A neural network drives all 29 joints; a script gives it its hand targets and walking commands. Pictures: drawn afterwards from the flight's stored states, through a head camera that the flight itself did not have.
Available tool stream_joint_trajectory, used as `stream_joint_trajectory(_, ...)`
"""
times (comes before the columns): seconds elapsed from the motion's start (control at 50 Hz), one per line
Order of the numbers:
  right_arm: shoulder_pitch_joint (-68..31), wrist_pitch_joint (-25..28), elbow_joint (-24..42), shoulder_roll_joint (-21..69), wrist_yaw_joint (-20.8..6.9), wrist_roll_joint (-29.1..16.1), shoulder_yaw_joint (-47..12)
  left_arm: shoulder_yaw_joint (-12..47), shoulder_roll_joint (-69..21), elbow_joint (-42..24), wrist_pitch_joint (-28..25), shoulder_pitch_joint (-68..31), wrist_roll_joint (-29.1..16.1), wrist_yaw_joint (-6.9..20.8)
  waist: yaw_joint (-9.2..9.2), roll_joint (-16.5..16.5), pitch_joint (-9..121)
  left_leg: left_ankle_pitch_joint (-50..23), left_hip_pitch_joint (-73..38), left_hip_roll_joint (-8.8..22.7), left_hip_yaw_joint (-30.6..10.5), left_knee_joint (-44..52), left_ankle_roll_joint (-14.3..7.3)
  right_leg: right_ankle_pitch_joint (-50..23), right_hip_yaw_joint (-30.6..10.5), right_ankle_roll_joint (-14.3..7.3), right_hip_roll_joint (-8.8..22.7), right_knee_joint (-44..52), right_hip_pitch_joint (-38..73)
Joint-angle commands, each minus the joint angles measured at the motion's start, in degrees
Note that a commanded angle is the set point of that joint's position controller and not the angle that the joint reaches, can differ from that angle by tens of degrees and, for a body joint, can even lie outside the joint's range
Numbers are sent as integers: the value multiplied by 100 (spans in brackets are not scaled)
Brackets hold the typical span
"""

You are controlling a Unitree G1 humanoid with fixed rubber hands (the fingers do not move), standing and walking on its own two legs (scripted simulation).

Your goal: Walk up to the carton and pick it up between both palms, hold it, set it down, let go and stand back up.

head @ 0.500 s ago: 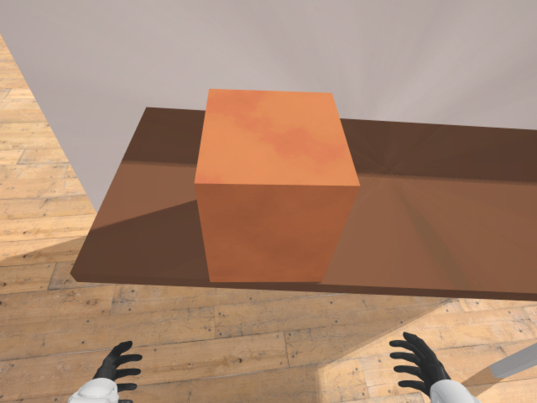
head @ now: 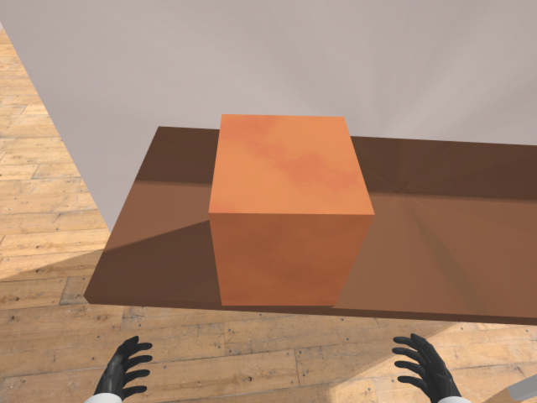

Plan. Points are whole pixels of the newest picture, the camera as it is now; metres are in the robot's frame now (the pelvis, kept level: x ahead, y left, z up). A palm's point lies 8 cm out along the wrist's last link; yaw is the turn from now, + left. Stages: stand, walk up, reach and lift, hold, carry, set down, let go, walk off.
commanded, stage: reach and lift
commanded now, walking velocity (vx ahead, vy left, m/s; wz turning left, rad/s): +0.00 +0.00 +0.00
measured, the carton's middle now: (281, 214) +0.41 -0.01 +0.05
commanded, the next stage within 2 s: none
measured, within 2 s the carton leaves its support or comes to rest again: neither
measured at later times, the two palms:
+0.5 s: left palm (110, 393) +0.15 +0.21 -0.01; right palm (449, 398) +0.16 -0.23 -0.01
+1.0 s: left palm (124, 340) +0.20 +0.19 +0.04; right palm (443, 351) +0.20 -0.22 +0.04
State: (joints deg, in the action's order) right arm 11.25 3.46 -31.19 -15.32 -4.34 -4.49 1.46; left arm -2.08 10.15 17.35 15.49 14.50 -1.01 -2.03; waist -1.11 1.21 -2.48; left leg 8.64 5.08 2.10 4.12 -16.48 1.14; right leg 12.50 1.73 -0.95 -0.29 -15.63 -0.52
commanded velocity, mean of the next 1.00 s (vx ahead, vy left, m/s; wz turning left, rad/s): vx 0.00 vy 0.00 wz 0.00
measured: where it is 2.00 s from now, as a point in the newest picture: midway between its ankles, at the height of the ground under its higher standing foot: outside the picture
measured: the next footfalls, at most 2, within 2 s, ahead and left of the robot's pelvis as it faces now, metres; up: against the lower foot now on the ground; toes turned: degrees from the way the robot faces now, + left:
none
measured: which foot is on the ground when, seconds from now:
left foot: down 0.00-1.00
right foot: down 0.00-1.00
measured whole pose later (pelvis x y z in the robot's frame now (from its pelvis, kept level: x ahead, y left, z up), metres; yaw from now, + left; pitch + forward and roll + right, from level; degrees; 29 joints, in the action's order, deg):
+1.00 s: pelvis +0.00 -0.01 +0.00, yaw -2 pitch -2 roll +0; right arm 19.2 2.5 -0.4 -11.9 0.4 -12.7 0.5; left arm 1.1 9.2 -6.9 5.9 19.3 -7.3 -4.6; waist -2.8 1.1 -1.2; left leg 7.7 3.6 2.7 4.8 -13.9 1.7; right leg 11.6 -0.4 -1.6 -1.2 -14.6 -0.7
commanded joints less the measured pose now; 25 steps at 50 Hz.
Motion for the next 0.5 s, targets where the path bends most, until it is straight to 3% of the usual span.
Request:
stream_joint_trajectory(0.0,48,43,658,-593,-40,-161,147,-60,390,-803,-164,9,-12,-68,-24,-39,371,-1858,-1554,-277,-157,-148,243,-1301,61,-2,-188,475,-1256)
stream_joint_trajectory(0.12,360,62,1332,-451,75,-203,194,-215,491,-1225,-335,233,99,-41,-93,-104,242,-1642,-1434,-302,-117,-56,134,-1208,-109,15,-89,581,-1157)
stream_joint_trajectory(0.2,574,14,1753,-243,105,-291,145,-23,411,-1397,-499,344,-133,-42,-157,-64,97,-1252,-1288,-303,-78,42,104,-858,-152,31,-41,642,-1306)
stream_joint_trajectory(0.26,683,-34,2029,-282,133,-248,275,82,349,-1703,-569,366,-221,-99,-116,-208,121,-1294,-1344,-266,-121,76,156,-578,-131,-25,-92,707,-1485)
stream_joint_trajectory(0.3,748,-11,2235,-359,149,-239,348,169,335,-1801,-612,518,-325,-114,-54,-106,197,-1432,-1426,-208,-163,55,208,-660,-88,-41,-156,691,-1507)
stream_joint_trajectory(0.34,824,-34,2521,-281,167,-223,300,119,381,-1835,-675,562,-380,-106,-148,138,100,-1205,-1287,-219,-131,103,130,-516,-142,-13,-117,715,-1436)
stream_joint_trajectory(0.48,978,-222,3168,-46,265,-356,231,145,466,-2471,-721,504,-466,-206,-243,-42,11,-839,-1234,-221,-46,168,67,-41,-237,17,-45,741,-1636)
